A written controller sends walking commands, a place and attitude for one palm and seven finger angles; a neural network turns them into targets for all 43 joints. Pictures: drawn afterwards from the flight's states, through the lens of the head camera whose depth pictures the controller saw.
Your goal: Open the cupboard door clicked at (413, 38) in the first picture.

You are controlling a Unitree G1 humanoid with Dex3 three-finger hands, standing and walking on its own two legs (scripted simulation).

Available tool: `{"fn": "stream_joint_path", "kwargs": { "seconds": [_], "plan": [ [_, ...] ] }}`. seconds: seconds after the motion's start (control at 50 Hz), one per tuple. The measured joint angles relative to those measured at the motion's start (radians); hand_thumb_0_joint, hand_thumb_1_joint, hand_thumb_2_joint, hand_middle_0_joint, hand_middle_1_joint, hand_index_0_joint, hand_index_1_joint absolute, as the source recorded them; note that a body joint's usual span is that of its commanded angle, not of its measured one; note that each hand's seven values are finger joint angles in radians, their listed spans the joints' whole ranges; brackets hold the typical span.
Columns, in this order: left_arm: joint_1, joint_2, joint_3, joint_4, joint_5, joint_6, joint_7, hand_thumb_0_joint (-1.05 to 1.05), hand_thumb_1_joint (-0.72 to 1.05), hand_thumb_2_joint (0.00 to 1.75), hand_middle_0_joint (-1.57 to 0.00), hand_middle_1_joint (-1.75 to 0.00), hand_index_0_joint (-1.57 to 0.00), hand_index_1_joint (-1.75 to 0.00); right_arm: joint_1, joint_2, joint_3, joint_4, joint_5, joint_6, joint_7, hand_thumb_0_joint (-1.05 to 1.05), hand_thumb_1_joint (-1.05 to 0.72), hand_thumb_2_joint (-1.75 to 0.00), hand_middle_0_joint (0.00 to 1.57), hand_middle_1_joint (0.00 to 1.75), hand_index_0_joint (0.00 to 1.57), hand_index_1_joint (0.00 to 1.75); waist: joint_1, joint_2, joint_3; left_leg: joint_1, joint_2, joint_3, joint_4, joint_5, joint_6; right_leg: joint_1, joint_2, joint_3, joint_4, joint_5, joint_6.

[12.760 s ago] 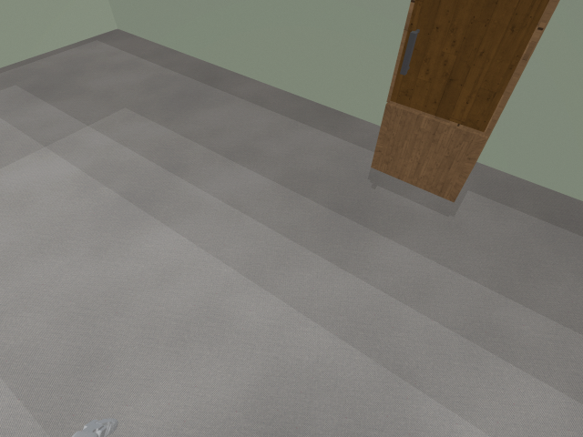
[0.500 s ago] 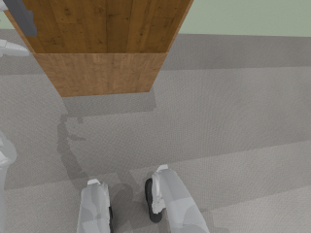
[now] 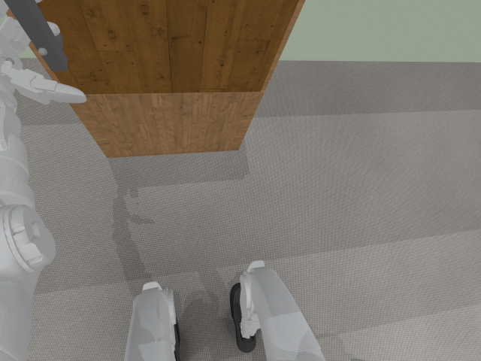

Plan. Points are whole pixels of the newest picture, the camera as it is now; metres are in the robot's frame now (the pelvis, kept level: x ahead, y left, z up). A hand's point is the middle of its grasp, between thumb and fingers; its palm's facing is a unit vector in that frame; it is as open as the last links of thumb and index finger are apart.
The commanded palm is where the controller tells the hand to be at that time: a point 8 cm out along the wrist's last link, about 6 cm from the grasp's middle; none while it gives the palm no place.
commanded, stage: slide the fingers in behind the handle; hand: left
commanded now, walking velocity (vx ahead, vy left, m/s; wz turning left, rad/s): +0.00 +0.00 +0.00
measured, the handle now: (35, 12) +0.62 +0.23 +0.04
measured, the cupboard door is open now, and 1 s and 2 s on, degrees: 0 0 23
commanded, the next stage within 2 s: close the thumb around the handle in 0.38 s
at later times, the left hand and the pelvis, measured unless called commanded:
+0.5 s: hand (39, 50) +0.56 +0.22 +0.04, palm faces +0.03 -1.00 -0.01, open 14.0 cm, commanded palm +0.55 +0.24 +0.04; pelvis -0.01 +0.00 -0.01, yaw +0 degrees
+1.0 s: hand (45, 48) +0.57 +0.21 +0.04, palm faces +0.02 -1.00 -0.02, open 7.1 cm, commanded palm +0.55 +0.23 +0.04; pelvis +0.00 +0.01 +0.00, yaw +0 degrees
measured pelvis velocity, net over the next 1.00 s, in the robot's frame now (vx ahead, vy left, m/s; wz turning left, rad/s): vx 0.00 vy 0.01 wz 0.00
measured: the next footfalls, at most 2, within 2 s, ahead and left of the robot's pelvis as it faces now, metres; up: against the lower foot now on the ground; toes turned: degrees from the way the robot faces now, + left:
none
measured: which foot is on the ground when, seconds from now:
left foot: down 0.00-1.00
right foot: down 0.00-1.00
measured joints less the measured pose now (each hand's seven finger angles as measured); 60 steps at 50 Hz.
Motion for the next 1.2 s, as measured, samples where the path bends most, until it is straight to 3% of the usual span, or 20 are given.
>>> {"fn": "stream_joint_path", "kwargs": {
  "seconds": [0.22,0.38,0.6,0.76,1.06,1.2],
  "plan": [
    [-0.015,0.026,0.023,0.013,0.016,-0.028,0.006,-0.01,-0.50,0.30,-0.30,-1.20,-0.30,-1.20,-0.008,-0.003,0.000,-0.004,-0.001,-0.003,-0.005,0.00,-0.91,-0.90,0.20,0.30,0.20,0.30,-0.010,-0.001,0.005,-0.022,0.003,0.002,0.022,-0.003,-0.003,-0.026,0.003,0.003,0.025,-0.002,-0.004],
    [-0.032,0.035,0.013,0.031,0.007,0.000,-0.009,-0.01,-0.50,0.30,-0.30,-1.20,-0.30,-1.20,-0.002,-0.004,0.006,0.006,0.004,-0.004,-0.011,0.00,-0.91,-0.90,0.20,0.30,0.20,0.30,-0.007,-0.002,0.007,-0.032,0.001,0.000,0.024,0.003,-0.001,-0.034,0.001,0.001,0.025,0.004,-0.002],
    [-0.052,0.053,0.014,0.041,0.022,-0.002,-0.001,-0.01,-0.45,0.32,-0.30,-1.21,-0.31,-1.21,0.006,-0.006,0.008,0.007,-0.001,-0.009,-0.011,0.00,-0.91,-0.90,0.20,0.30,0.20,0.30,-0.023,-0.001,0.002,-0.049,0.001,-0.003,0.037,0.001,0.005,-0.045,0.001,0.000,0.028,0.007,0.004],
    [-0.038,0.040,0.009,0.030,0.014,0.004,0.000,-0.01,-0.15,0.45,-0.32,-1.24,-0.33,-1.24,0.014,-0.001,0.011,0.011,-0.001,-0.005,-0.008,0.00,-0.91,-0.90,0.20,0.30,0.20,0.30,-0.017,-0.001,0.001,-0.043,-0.002,0.002,0.030,0.000,0.010,-0.038,0.000,0.005,0.018,0.008,0.010],
    [-0.034,0.002,-0.013,0.043,0.028,-0.006,0.032,0.00,0.62,0.78,-0.38,-1.32,-0.38,-1.32,0.016,0.005,0.007,0.008,-0.008,-0.001,-0.001,0.00,-0.90,-0.90,0.20,0.30,0.20,0.30,-0.016,0.007,-0.006,-0.016,-0.005,0.004,0.011,-0.003,0.010,-0.013,-0.002,0.006,0.003,0.002,0.010],
    [-0.037,-0.003,0.017,0.043,0.031,-0.030,0.026,0.00,0.69,0.83,-0.39,-1.34,-0.38,-1.34,0.007,0.003,0.009,0.001,-0.007,0.002,-0.005,0.00,-0.90,-0.90,0.20,0.30,0.20,0.30,-0.019,0.005,0.000,-0.023,-0.001,0.007,0.020,-0.006,0.006,-0.026,0.001,0.010,0.018,-0.002,0.006]
  ]
}}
